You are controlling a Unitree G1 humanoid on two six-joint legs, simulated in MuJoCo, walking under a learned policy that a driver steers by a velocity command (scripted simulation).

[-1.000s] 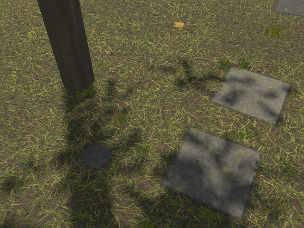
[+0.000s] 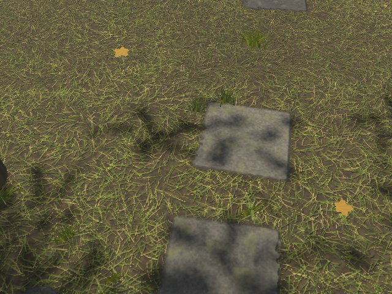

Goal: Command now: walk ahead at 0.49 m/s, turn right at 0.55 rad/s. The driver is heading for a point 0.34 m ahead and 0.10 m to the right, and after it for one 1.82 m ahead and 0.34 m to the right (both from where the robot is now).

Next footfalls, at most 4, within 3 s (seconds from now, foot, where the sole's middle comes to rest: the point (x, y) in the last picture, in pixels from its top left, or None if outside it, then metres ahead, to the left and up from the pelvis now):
0.34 left None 0.40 0.13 -0.77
0.86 right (272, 271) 0.55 -0.23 -0.77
1.38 left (250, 178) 0.94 -0.18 -0.77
1.88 right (327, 157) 1.04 -0.52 -0.77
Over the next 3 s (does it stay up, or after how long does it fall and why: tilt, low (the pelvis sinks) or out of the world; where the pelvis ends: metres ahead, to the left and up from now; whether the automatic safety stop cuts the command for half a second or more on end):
stays up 1.55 -0.43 0.00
